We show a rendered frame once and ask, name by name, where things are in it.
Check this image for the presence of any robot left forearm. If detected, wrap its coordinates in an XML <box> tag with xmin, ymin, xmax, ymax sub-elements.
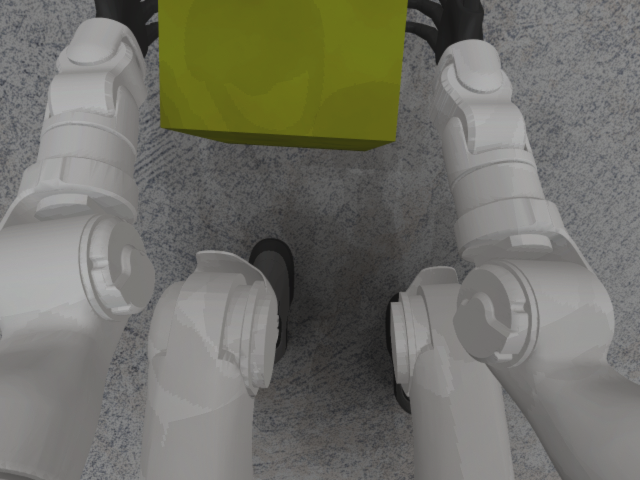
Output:
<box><xmin>0</xmin><ymin>18</ymin><xmax>147</xmax><ymax>230</ymax></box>

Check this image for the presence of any left robot upper arm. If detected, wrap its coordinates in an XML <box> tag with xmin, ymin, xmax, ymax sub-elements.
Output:
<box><xmin>0</xmin><ymin>213</ymin><xmax>155</xmax><ymax>480</ymax></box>

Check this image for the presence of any right robot upper arm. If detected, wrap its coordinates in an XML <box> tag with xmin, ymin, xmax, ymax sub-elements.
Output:
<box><xmin>453</xmin><ymin>259</ymin><xmax>640</xmax><ymax>480</ymax></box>

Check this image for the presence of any carton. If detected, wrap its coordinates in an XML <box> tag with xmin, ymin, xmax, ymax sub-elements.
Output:
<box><xmin>158</xmin><ymin>0</ymin><xmax>408</xmax><ymax>151</ymax></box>

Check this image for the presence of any robot right forearm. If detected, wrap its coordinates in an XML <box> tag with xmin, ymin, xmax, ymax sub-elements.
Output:
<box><xmin>429</xmin><ymin>39</ymin><xmax>597</xmax><ymax>277</ymax></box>

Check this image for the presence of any robot right shin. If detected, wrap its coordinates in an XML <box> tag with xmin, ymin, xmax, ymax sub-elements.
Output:
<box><xmin>401</xmin><ymin>266</ymin><xmax>459</xmax><ymax>397</ymax></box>

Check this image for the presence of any right robot hand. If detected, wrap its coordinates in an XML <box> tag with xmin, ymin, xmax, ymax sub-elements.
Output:
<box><xmin>405</xmin><ymin>0</ymin><xmax>484</xmax><ymax>65</ymax></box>

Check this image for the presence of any left robot foot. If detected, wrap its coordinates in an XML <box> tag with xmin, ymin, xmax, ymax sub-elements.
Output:
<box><xmin>249</xmin><ymin>238</ymin><xmax>294</xmax><ymax>364</ymax></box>

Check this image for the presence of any left robot hand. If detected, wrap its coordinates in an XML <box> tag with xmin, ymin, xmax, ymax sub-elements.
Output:
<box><xmin>94</xmin><ymin>0</ymin><xmax>159</xmax><ymax>58</ymax></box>

